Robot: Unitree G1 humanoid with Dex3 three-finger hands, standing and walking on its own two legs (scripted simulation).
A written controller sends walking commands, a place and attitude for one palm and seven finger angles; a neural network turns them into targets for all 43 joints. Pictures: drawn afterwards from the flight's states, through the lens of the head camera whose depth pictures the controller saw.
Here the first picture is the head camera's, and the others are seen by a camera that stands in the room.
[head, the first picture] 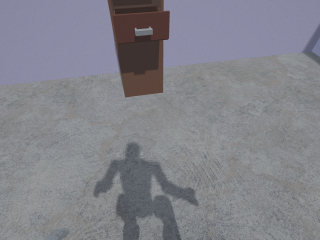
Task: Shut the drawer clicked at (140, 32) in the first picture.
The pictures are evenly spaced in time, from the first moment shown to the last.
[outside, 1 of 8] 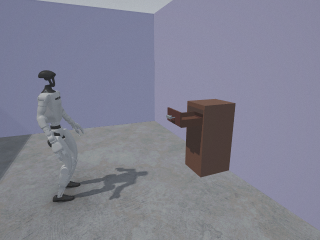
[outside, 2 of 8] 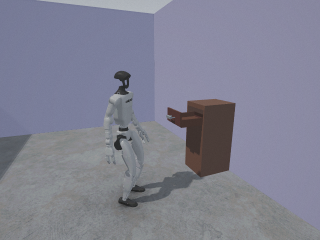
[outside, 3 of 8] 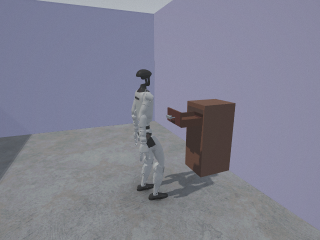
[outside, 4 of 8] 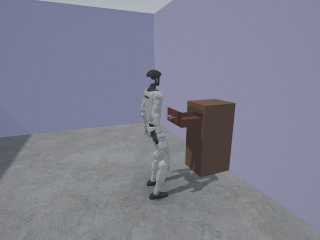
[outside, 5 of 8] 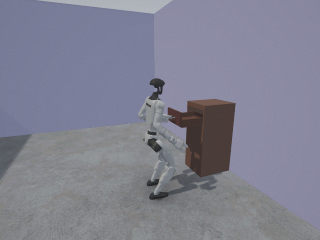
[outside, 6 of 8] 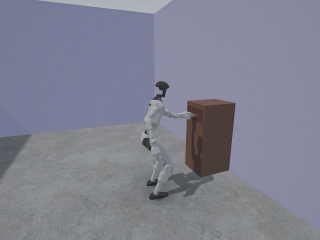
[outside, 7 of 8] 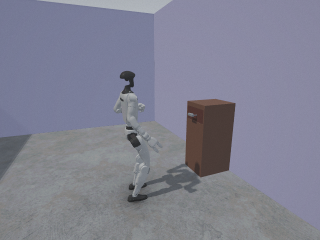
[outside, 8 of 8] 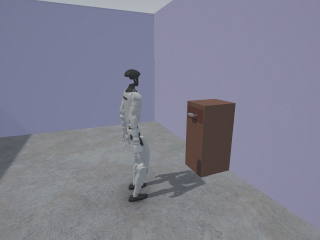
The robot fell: no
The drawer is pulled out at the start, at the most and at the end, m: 0.30 0.30 0.00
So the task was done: yes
